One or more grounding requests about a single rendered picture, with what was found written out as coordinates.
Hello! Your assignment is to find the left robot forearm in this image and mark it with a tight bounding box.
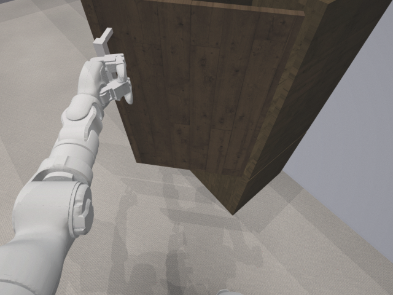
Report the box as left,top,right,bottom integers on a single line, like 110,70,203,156
12,94,104,232

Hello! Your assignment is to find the left robot hand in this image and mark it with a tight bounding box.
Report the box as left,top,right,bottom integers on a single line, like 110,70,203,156
77,53,133,110

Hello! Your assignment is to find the cupboard door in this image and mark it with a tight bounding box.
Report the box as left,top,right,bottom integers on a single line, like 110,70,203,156
81,0,305,177

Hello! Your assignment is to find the handle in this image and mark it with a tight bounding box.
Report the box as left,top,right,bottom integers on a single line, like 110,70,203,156
93,28,122,101

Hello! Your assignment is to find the left robot upper arm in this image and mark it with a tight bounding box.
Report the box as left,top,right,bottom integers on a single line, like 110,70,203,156
0,181,94,295

